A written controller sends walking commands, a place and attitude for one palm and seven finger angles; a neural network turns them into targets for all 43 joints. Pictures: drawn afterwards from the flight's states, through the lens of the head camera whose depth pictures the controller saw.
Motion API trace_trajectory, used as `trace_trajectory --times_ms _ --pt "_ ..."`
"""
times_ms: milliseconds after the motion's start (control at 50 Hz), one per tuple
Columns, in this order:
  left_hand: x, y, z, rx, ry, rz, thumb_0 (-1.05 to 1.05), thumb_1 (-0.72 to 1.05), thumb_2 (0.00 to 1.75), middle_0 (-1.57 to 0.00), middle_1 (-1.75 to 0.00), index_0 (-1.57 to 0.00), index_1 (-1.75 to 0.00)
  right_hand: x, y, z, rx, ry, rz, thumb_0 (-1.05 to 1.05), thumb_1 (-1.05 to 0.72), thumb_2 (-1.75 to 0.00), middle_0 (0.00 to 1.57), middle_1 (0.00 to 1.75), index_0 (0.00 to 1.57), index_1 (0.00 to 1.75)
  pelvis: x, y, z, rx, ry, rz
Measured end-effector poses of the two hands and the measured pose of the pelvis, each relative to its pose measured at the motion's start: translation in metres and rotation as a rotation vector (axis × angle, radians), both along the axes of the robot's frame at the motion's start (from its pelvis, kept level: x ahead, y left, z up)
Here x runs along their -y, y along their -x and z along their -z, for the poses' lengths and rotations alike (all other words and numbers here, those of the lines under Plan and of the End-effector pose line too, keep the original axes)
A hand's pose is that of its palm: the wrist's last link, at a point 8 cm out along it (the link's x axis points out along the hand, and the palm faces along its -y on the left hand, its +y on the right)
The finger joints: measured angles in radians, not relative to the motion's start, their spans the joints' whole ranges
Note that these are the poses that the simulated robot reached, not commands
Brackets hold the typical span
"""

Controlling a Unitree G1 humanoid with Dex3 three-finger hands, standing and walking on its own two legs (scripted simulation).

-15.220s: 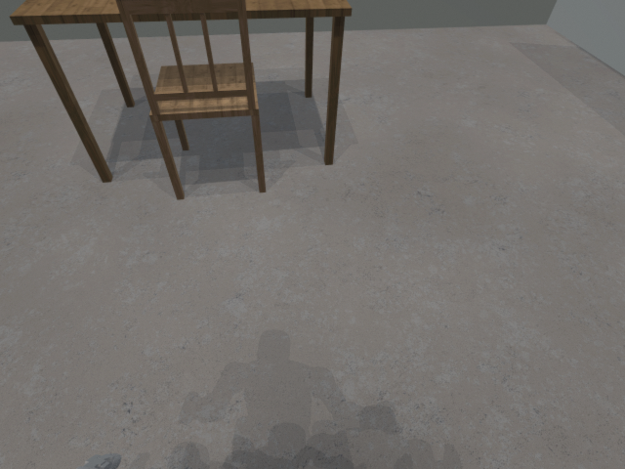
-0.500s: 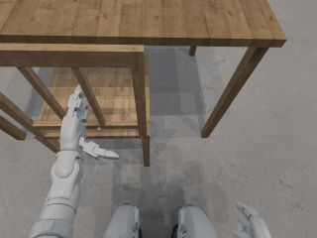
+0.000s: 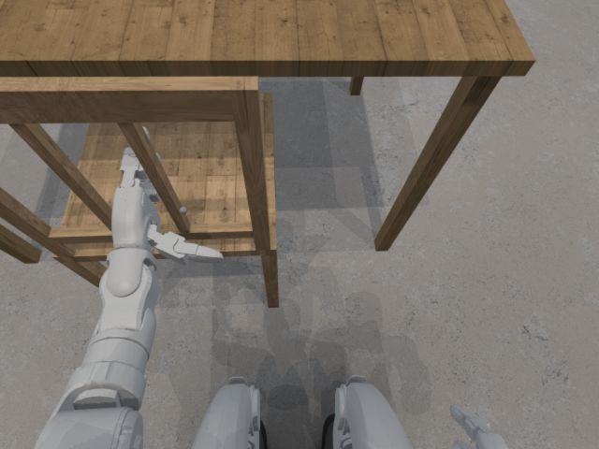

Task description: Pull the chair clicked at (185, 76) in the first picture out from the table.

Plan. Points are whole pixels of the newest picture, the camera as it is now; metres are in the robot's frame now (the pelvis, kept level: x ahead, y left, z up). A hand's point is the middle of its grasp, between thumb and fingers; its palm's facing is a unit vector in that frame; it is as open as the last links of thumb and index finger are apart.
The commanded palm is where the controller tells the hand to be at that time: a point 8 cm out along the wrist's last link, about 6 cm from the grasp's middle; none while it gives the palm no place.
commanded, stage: push the fingers through the gap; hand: left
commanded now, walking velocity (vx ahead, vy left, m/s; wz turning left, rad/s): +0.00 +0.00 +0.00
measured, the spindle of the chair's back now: (81, 187) +0.46 +0.31 +0.01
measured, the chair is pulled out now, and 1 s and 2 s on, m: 0.00 0.00 0.02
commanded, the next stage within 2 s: hook a spindle and tug to test in 0.54 s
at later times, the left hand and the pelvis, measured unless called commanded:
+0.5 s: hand (184, 197) +0.43 +0.16 +0.02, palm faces +0.07 -1.00 -0.04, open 16.9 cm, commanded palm +0.41 +0.20 +0.02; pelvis -0.01 +0.00 +0.00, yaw +0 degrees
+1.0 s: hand (183, 196) +0.44 +0.16 +0.03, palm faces +0.08 -1.00 -0.01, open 15.6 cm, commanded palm +0.41 +0.19 +0.02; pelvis +0.00 +0.00 +0.00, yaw +0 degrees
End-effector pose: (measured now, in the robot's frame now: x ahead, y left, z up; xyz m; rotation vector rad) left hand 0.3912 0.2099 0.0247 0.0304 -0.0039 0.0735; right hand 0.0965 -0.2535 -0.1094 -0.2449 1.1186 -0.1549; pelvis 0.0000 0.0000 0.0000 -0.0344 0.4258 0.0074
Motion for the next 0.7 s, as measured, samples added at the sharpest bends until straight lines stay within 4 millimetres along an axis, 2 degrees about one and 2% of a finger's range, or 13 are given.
trace_trajectory --times_ms 240,380,700 --pt "0.0 -0.018 -0.002 0.002 -0.008 -0.007 -0.01 -0.5 0.3 -0.06 -0.08 -0.04 -0.08 0.006 0.016 0.003 -0.045 0.007 0.017 0.01 -0.91 -0.9 0.2 0.3 0.2 0.3 0.004 0.003 0.001 -0.009 -0.001 0.0" --pt "0.0 -0.019 -0.002 0.009 -0.005 -0.005 -0.01 -0.5 0.3 -0.06 -0.08 -0.05 -0.08 0.008 0.023 0.003 -0.072 0.006 0.021 0.01 -0.91 -0.9 0.2 0.3 0.2 0.3 0.004 0.004 0.001 -0.011 -0.001 0.0" --pt "0.0 -0.019 -0.001 0.01 0.0 0.0 -0.01 -0.5 0.3 -0.06 -0.09 -0.06 -0.09 0.005 0.02 0.004 -0.065 0.004 0.015 0.01 -0.91 -0.9 0.2 0.3 0.2 0.3 0.003 0.007 0.002 -0.01 0.002 -0.002"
